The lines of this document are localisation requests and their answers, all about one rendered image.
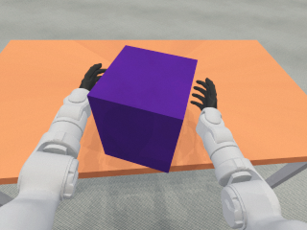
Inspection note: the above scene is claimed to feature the table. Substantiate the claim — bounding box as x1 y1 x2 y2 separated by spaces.
0 39 307 207

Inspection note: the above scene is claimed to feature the carton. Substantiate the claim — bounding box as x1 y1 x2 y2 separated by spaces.
86 45 198 173

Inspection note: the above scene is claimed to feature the robot left upper arm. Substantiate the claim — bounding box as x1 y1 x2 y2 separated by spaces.
0 151 79 230

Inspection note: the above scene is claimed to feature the robot left hand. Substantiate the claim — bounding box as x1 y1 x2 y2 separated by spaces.
79 63 106 91

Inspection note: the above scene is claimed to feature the left robot forearm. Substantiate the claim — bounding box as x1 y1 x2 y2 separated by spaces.
17 88 91 193

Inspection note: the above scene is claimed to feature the robot right upper arm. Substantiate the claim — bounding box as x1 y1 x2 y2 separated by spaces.
221 179 307 230

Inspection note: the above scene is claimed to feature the right robot forearm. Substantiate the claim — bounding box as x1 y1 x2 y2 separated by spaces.
196 107 282 215

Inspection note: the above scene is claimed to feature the robot right hand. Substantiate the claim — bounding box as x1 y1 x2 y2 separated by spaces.
190 78 218 111

